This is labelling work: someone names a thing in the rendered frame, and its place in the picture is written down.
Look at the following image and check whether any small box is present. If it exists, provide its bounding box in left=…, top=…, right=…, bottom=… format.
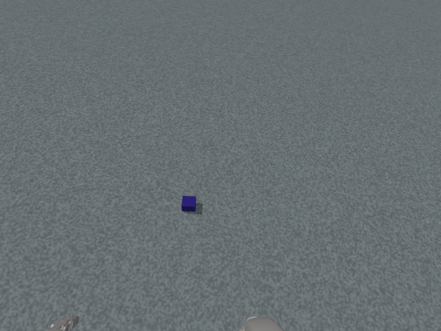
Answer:
left=181, top=196, right=196, bottom=212

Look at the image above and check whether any left robot hand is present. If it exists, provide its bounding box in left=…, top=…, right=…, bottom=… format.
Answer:
left=46, top=315, right=79, bottom=331

